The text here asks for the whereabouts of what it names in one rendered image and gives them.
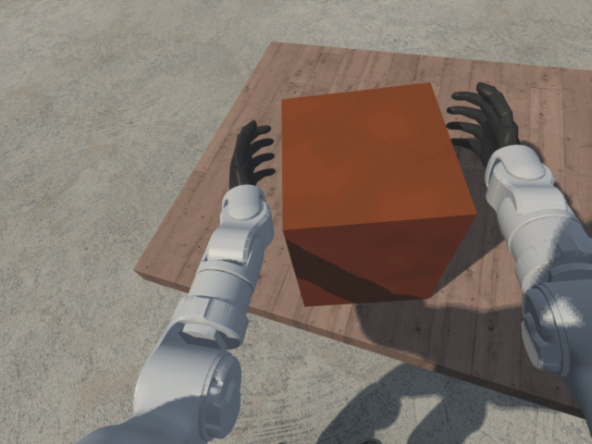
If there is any robot left hand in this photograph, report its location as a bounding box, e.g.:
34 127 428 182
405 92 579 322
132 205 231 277
229 120 276 190

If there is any table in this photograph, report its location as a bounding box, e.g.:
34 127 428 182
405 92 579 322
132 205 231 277
133 42 592 419

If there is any robot left forearm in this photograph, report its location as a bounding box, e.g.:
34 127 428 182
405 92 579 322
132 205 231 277
133 185 275 411

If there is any carton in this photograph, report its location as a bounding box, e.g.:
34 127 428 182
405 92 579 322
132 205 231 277
281 82 477 307

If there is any robot left upper arm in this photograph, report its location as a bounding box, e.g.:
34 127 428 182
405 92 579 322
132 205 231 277
75 341 241 444

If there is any robot right upper arm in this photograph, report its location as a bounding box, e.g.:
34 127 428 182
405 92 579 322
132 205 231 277
522 278 592 437

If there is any robot right hand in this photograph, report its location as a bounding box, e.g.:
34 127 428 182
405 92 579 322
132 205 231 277
446 82 521 169

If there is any robot right forearm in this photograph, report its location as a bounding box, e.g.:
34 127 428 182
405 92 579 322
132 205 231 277
485 145 592 293

